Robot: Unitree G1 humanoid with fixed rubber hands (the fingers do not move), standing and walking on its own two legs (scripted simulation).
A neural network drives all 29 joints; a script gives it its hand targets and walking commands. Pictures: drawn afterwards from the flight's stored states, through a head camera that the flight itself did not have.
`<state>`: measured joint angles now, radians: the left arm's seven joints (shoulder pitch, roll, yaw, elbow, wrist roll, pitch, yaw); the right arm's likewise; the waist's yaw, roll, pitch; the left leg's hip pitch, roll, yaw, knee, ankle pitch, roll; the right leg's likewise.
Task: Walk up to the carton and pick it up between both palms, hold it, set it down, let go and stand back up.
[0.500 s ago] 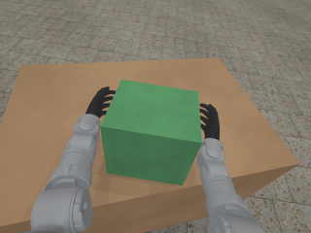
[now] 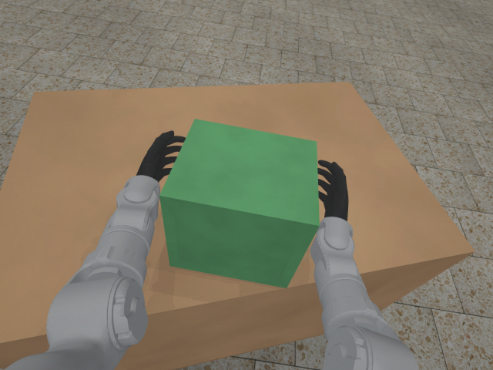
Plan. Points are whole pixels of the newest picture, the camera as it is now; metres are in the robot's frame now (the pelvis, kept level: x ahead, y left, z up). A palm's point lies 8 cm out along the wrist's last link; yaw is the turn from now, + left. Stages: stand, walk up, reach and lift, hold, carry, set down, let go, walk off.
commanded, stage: set down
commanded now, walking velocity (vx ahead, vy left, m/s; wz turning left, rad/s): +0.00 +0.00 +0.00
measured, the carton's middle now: (241, 205) +0.41 -0.04 +0.02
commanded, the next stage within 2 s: none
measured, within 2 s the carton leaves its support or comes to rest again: neither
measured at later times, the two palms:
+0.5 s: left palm (150, 177) +0.44 +0.12 +0.07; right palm (332, 212) +0.36 -0.19 +0.06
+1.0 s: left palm (151, 179) +0.44 +0.12 +0.06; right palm (332, 212) +0.36 -0.19 +0.06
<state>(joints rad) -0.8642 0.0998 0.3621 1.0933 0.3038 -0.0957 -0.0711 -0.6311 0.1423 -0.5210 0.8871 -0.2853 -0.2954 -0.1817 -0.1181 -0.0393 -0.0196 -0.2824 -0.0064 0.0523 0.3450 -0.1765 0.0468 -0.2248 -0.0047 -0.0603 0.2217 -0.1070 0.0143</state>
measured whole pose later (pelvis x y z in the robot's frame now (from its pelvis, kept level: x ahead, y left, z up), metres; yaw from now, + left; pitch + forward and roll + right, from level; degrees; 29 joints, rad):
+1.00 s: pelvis -0.01 -0.01 +0.00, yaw +0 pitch +7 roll -1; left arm -0.88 0.06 0.52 1.03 0.45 -0.14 -0.13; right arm -0.66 0.21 -0.69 0.84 -0.43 -0.38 -0.14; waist -0.10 -0.07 0.02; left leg -0.31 0.00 0.06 0.34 -0.16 0.04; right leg -0.26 -0.01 -0.08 0.26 -0.12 0.01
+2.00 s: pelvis -0.03 +0.02 -0.02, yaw -5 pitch +12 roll -3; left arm -1.07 0.36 -0.15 1.30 -0.30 -0.05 -0.02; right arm -0.90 -0.24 -0.03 1.11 0.34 -0.05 -0.15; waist -0.14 0.01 -0.15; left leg -0.55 0.00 0.04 0.60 -0.26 0.06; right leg -0.52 0.01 0.00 0.45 -0.15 0.04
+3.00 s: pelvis -0.03 +0.00 -0.01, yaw -4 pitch +0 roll -2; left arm -0.67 0.39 0.07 0.67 -0.19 0.26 -0.09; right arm -0.52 -0.07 -0.07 0.49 0.26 0.18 -0.29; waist -0.09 -0.04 0.04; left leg -0.22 0.01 0.03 0.46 -0.23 0.03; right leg -0.20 0.02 -0.01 0.33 -0.13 0.01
